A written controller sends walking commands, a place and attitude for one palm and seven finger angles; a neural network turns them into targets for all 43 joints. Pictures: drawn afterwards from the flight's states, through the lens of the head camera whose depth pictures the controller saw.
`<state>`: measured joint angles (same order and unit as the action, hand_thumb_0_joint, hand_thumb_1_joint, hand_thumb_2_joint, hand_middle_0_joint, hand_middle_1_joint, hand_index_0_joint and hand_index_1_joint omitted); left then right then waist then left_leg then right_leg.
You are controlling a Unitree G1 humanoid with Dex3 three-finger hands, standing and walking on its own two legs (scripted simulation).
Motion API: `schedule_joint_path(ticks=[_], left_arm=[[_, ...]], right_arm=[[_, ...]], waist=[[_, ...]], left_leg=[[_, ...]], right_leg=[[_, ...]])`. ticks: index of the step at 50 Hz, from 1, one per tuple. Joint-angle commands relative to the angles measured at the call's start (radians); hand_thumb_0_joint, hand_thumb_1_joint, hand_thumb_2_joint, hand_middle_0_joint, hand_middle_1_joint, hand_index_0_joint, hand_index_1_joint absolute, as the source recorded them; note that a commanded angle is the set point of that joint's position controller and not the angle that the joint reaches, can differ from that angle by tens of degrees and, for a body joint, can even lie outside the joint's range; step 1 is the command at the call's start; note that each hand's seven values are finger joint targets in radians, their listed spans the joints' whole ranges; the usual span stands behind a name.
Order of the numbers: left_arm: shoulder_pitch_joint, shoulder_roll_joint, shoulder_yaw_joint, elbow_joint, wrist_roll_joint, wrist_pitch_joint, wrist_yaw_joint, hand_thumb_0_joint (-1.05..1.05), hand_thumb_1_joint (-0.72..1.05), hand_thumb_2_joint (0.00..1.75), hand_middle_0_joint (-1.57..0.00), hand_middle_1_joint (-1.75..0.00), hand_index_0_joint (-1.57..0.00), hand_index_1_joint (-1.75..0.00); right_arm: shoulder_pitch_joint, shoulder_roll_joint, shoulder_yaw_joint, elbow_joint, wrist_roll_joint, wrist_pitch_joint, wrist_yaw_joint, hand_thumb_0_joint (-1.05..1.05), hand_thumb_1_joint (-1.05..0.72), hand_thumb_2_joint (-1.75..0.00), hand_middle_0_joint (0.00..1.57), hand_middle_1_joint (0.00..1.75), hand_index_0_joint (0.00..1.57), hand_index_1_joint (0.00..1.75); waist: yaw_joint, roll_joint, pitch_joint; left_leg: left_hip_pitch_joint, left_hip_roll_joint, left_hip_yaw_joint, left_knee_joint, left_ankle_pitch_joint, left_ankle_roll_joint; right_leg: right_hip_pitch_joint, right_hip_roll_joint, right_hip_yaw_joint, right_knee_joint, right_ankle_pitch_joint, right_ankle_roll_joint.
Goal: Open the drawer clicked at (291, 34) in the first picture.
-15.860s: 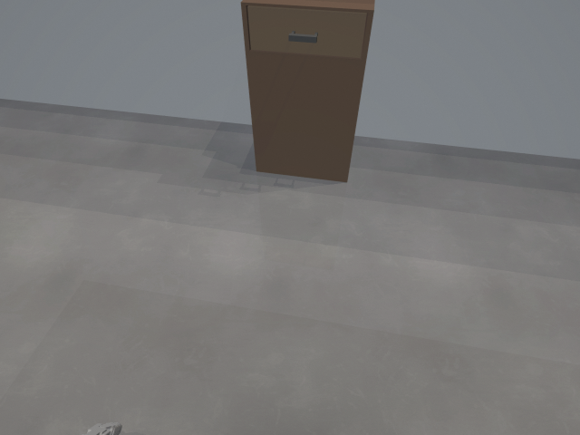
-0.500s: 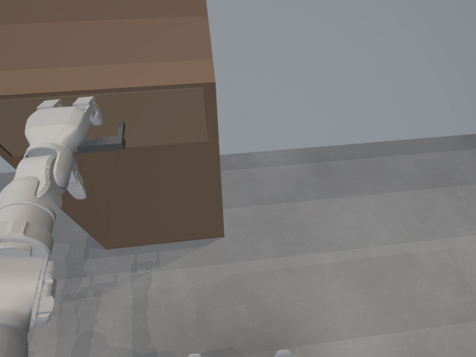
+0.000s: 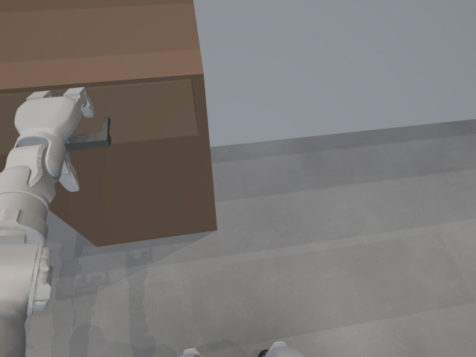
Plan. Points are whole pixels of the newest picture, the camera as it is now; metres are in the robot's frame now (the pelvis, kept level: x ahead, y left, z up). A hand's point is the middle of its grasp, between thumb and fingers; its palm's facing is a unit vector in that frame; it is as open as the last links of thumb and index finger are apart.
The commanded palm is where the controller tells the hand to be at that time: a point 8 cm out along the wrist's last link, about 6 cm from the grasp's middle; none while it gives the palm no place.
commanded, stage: lower the fingers behind the handle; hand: left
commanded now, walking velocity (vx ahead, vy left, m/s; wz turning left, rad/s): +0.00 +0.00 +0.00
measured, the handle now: (82, 133) +0.54 +0.29 +0.00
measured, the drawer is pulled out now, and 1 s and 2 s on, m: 0.00 0.00 0.00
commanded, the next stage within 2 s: close the thumb around the handle in 1.54 s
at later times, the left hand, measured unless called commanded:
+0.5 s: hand (75, 152) +0.48 +0.28 +0.01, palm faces -0.09 -0.04 -0.99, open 13.8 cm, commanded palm +0.47 +0.28 +0.07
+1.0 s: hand (82, 165) +0.47 +0.28 -0.02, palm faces -0.10 -0.03 -0.99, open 13.9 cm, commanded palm +0.47 +0.27 +0.03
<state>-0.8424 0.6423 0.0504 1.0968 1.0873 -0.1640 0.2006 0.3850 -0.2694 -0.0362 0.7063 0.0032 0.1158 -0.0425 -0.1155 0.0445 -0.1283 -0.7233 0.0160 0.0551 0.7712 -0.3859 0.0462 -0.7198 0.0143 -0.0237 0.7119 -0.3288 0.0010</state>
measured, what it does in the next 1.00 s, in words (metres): stands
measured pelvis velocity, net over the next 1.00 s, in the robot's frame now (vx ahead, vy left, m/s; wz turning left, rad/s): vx -0.01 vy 0.01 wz -0.01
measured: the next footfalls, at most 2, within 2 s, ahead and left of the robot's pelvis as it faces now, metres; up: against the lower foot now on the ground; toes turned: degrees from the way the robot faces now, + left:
none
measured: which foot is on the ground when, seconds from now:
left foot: down 0.00-1.00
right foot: down 0.00-1.00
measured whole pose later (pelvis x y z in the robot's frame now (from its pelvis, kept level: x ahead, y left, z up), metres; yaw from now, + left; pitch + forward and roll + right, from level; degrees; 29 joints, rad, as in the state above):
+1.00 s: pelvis -0.01 +0.01 -0.03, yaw -1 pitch +24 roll -3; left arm -0.83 0.62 0.06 1.13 1.12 -0.16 0.32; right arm 0.38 -0.27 -0.04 0.71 -0.03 0.12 -0.02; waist -0.14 0.05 -0.16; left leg -0.93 0.02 0.05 0.95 -0.45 0.06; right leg -0.91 0.02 -0.03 0.87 -0.38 0.01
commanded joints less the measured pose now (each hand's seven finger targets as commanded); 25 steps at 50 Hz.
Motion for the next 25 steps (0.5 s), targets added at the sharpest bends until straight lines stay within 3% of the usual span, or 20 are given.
schedule_joint_path(ticks=[1, 3, 5, 7, 8, 11, 15, 17, 20, 22, 23, 25], left_arm=[[-0.394, 0.322, 0.090, -0.178, -0.010, -0.013, 0.048, 0.00, -0.50, 0.30, -0.30, -1.20, -0.30, -1.20], [-0.404, 0.316, 0.086, -0.210, -0.004, -0.026, 0.058, 0.00, -0.50, 0.30, -0.30, -1.20, -0.30, -1.20], [-0.409, 0.273, 0.061, -0.207, -0.001, -0.025, 0.071, 0.00, -0.50, 0.30, -0.30, -1.20, -0.30, -1.20], [-0.418, 0.257, 0.061, -0.213, -0.008, -0.024, 0.081, 0.00, -0.50, 0.30, -0.30, -1.20, -0.30, -1.20], [-0.429, 0.296, 0.090, -0.227, -0.008, -0.025, 0.089, 0.00, -0.50, 0.30, -0.30, -1.20, -0.30, -1.20], [-0.415, 0.264, 0.068, -0.207, -0.001, -0.004, 0.105, 0.00, -0.50, 0.30, -0.30, -1.20, -0.30, -1.20], [-0.413, 0.292, 0.093, -0.217, 0.008, 0.013, 0.121, 0.00, -0.50, 0.30, -0.30, -1.20, -0.30, -1.20], [-0.395, 0.275, 0.085, -0.172, 0.002, 0.027, 0.120, 0.00, -0.50, 0.30, -0.30, -1.20, -0.30, -1.20], [-0.382, 0.310, 0.099, -0.173, 0.010, 0.034, 0.117, 0.00, -0.50, 0.30, -0.30, -1.20, -0.30, -1.20], [-0.411, 0.283, 0.078, -0.194, 0.010, 0.024, 0.113, 0.00, -0.50, 0.30, -0.30, -1.20, -0.30, -1.20], [-0.396, 0.289, 0.083, -0.191, 0.011, 0.019, 0.114, 0.00, -0.50, 0.30, -0.30, -1.20, -0.30, -1.20], [-0.368, 0.270, 0.075, -0.175, 0.009, 0.014, 0.112, 0.00, -0.50, 0.30, -0.30, -1.20, -0.30, -1.20]], right_arm=[[0.145, -0.179, -0.066, -0.039, -0.009, -0.014, -0.012, 0.00, -0.90, -0.90, 0.20, 0.30, 0.20, 0.30], [0.150, -0.176, -0.072, -0.039, -0.013, -0.013, -0.009, 0.00, -0.90, -0.90, 0.20, 0.30, 0.20, 0.30], [0.156, -0.173, -0.076, -0.031, -0.015, -0.012, -0.003, 0.00, -0.90, -0.90, 0.20, 0.30, 0.20, 0.30], [0.163, -0.175, -0.080, -0.024, -0.020, -0.011, 0.000, 0.00, -0.90, -0.90, 0.20, 0.30, 0.20, 0.30], [0.167, -0.181, -0.081, -0.022, -0.021, -0.010, 0.001, 0.00, -0.90, -0.90, 0.20, 0.30, 0.20, 0.30], [0.160, -0.178, -0.080, -0.019, -0.023, -0.005, 0.007, 0.00, -0.90, -0.90, 0.20, 0.30, 0.20, 0.30], [0.155, -0.181, -0.077, -0.020, -0.027, -0.001, 0.013, 0.00, -0.90, -0.90, 0.20, 0.30, 0.20, 0.30], [0.156, -0.183, -0.074, -0.015, -0.028, 0.002, 0.014, 0.00, -0.90, -0.90, 0.20, 0.30, 0.20, 0.30], [0.148, -0.185, -0.070, -0.024, -0.025, 0.004, 0.011, 0.00, -0.90, -0.90, 0.20, 0.30, 0.20, 0.30], [0.150, -0.182, -0.071, -0.025, -0.028, 0.002, 0.009, 0.00, -0.90, -0.90, 0.20, 0.30, 0.20, 0.30], [0.149, -0.182, -0.071, -0.026, -0.026, 0.002, 0.010, 0.00, -0.90, -0.90, 0.20, 0.30, 0.20, 0.30], [0.149, -0.179, -0.072, -0.027, -0.026, 0.002, 0.009, 0.00, -0.90, -0.90, 0.20, 0.30, 0.20, 0.30]], waist=[[0.003, 0.033, -0.405], [0.001, 0.077, -0.450], [-0.011, 0.085, -0.424], [-0.015, 0.084, -0.445], [-0.011, 0.091, -0.471], [-0.013, 0.096, -0.447], [0.001, 0.124, -0.484], [-0.010, 0.079, -0.458], [0.000, 0.085, -0.460], [-0.012, 0.098, -0.466], [-0.006, 0.108, -0.469], [-0.010, 0.085, -0.454]], left_leg=[[0.239, -0.021, -0.047, -0.036, 0.429, 0.000], [0.265, -0.021, -0.050, -0.020, 0.478, -0.004], [0.280, -0.015, -0.058, -0.008, 0.502, -0.009], [0.300, -0.011, -0.064, 0.001, 0.535, -0.012], [0.311, -0.008, -0.068, 0.007, 0.548, -0.013], [0.300, -0.007, -0.070, 0.013, 0.553, -0.017], [0.315, -0.003, -0.076, 0.024, 0.597, -0.023], [0.285, -0.004, -0.073, 0.027, 0.569, -0.018], [0.260, -0.008, -0.065, 0.025, 0.529, -0.014], [0.274, -0.005, -0.071, 0.031, 0.546, -0.015], [0.280, -0.004, -0.074, 0.033, 0.542, -0.018], [0.269, -0.003, -0.074, 0.039, 0.536, -0.017]], right_leg=[[0.180, 0.045, 0.008, -0.038, 0.323, -0.029], [0.167, 0.046, 0.007, -0.023, 0.344, -0.031], [0.118, 0.052, -0.003, -0.016, 0.330, -0.032], [0.106, 0.053, -0.008, -0.011, 0.331, -0.034], [0.108, 0.053, -0.006, -0.006, 0.339, -0.030], [0.082, 0.055, -0.014, 0.003, 0.324, -0.032], [0.076, 0.056, -0.017, 0.019, 0.329, -0.033], [0.084, 0.056, -0.017, 0.017, 0.330, -0.033], [0.096, 0.054, -0.011, 0.020, 0.330, -0.031], [0.081, 0.054, -0.013, 0.024, 0.328, -0.033], [0.070, 0.055, -0.015, 0.026, 0.313, -0.032], [0.057, 0.056, -0.017, 0.030, 0.307, -0.031]])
